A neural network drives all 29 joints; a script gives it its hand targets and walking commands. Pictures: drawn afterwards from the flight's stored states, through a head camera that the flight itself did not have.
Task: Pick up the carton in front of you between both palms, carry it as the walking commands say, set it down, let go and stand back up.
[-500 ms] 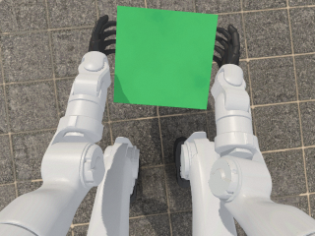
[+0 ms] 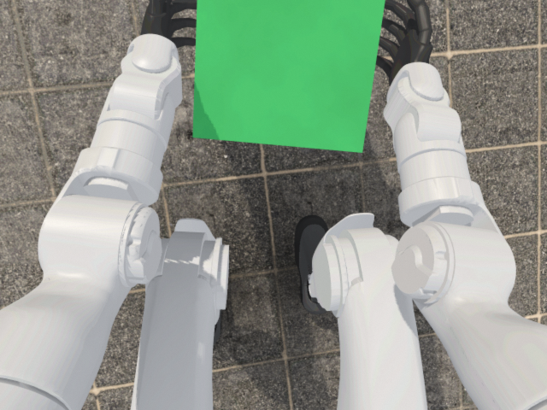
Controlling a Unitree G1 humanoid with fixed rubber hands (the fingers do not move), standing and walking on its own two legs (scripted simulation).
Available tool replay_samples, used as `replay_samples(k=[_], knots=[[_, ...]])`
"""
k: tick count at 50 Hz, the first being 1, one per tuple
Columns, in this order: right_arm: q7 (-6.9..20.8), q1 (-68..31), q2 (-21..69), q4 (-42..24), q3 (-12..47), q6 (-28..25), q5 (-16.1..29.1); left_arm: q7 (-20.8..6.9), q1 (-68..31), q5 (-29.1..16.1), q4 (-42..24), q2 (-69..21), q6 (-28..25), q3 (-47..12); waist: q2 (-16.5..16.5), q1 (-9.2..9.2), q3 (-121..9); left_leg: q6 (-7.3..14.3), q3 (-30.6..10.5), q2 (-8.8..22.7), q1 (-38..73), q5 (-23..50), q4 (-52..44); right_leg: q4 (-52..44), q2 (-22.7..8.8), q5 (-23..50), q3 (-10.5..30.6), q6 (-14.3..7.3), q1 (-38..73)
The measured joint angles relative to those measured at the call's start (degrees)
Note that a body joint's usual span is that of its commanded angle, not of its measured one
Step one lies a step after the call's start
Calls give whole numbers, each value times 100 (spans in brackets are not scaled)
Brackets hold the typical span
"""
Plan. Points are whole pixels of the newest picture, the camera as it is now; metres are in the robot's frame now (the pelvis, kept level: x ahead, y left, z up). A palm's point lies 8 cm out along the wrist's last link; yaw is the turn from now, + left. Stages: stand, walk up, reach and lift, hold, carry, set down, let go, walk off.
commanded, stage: set down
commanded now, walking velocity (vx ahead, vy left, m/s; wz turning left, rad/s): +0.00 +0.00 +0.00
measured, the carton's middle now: (280, 75) +0.52 -0.04 -0.24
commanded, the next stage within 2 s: none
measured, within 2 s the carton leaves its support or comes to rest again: rests again in 0.62 s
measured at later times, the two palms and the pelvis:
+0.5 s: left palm (167, 41) +0.53 +0.11 -0.15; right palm (411, 73) +0.50 -0.20 -0.14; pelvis -0.01 -0.01 -0.01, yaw +0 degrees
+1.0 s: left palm (164, 40) +0.54 +0.11 -0.17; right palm (402, 69) +0.51 -0.20 -0.16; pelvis +0.01 -0.01 -0.01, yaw +0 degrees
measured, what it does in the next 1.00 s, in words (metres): stands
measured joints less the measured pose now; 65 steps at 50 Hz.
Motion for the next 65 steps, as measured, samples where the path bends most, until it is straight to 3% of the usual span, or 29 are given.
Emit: replay_samples(k=[5,9,15,25,45,50,54,58,61,65], knots=[[-48,307,-14,-186,-41,-61,24,21,30,-135,10,-148,-52,-94,64,-2,-106,-62,-58,-127,-120,16,56,104,110,-4,75,87,-41],[33,239,-81,-44,-80,-147,49,-60,-139,85,191,-208,-142,211,57,-17,66,-85,-108,-157,-66,51,105,160,115,-117,45,103,31],[13,33,-164,108,-44,-132,31,-115,-323,242,237,-132,-158,188,-85,-2,291,-129,-169,-138,-7,111,134,151,138,-14,-16,67,88],[228,-228,-235,540,-450,-400,-114,-315,-583,628,552,-124,-328,486,-99,62,528,-124,-213,-135,59,99,279,239,144,-5,-73,73,179],[563,-253,-342,757,-726,-760,-425,-634,-517,605,633,-109,-729,532,-101,139,441,-124,-192,-152,42,-222,325,368,109,-336,-58,37,95],[453,-259,-403,983,-458,-923,-295,-511,-436,469,592,-14,-896,236,-116,117,575,-141,-200,-149,97,-192,344,376,112,-302,-66,53,157],[179,-69,-616,1357,369,-1078,402,-282,-135,-137,706,311,-1070,-351,-103,113,722,-150,-223,-148,146,-162,415,415,109,-267,-96,63,225],[-1,158,-812,1088,686,-1271,969,-300,192,-740,522,713,-1113,-622,-69,96,957,-150,-237,-158,219,-97,487,455,93,-205,-122,62,332],[36,147,-983,1107,1052,-1212,1443,-345,136,-1000,450,950,-1060,-790,-87,171,1203,-139,-233,-140,319,-26,489,435,110,-124,-121,72,441],[45,147,-1015,777,1201,-1047,1649,-376,125,-1192,-64,1215,-869,-951,-38,180,1256,-136,-218,-145,337,62,446,389,100,-52,-106,74,484]])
